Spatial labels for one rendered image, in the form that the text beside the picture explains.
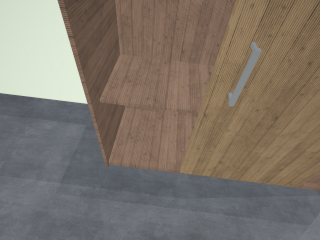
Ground handle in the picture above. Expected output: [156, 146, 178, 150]
[228, 42, 262, 107]

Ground wardrobe door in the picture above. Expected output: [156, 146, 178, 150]
[180, 0, 320, 187]
[304, 172, 320, 184]

